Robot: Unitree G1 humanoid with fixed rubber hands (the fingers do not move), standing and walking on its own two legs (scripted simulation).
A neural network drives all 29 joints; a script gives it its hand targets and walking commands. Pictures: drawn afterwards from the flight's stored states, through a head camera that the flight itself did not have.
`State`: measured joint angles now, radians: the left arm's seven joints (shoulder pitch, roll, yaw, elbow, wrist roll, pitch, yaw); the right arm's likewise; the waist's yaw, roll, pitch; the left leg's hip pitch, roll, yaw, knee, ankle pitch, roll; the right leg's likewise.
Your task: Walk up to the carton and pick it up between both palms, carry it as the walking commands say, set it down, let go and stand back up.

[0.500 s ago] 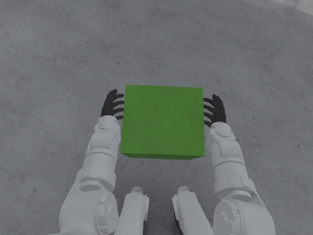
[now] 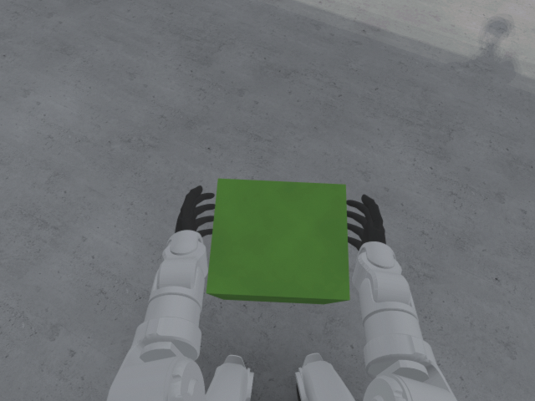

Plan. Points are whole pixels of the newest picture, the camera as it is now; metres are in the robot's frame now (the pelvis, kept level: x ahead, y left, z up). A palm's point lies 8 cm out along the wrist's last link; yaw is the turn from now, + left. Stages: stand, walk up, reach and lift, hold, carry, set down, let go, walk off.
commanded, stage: reach and lift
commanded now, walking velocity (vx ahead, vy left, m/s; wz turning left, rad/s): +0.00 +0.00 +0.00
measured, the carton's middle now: (277, 249) +0.39 -0.01 -0.12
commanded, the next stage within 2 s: none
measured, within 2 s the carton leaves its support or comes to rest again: neither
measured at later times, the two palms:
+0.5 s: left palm (179, 228) +0.37 +0.13 +0.03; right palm (393, 235) +0.35 -0.16 +0.03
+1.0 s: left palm (167, 219) +0.35 +0.13 +0.10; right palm (424, 223) +0.33 -0.17 +0.11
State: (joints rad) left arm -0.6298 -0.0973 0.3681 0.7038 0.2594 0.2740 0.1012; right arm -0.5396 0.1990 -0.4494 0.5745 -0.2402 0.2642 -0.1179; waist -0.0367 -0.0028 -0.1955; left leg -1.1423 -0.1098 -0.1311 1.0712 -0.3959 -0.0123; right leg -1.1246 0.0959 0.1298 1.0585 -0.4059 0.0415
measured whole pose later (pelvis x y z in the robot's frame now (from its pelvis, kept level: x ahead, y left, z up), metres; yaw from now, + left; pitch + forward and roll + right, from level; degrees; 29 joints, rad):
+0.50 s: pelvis +0.02 +0.00 +0.06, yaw +0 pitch +17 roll +0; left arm -0.49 -0.13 0.36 0.60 0.29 0.34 0.04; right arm -0.43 0.21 -0.42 0.52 -0.29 0.33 -0.08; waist -0.04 -0.01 -0.12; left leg -0.73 -0.09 -0.15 0.72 -0.28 -0.01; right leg -0.72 0.07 0.14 0.71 -0.29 0.03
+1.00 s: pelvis +0.03 +0.00 +0.09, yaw +0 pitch +3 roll +0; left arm -0.37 -0.17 0.30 0.48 0.31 0.53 0.02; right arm -0.35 0.18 -0.35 0.46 -0.30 0.53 -0.05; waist -0.04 -0.01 -0.07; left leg -0.31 -0.07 -0.15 0.47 -0.21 0.00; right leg -0.29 0.05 0.15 0.47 -0.22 0.01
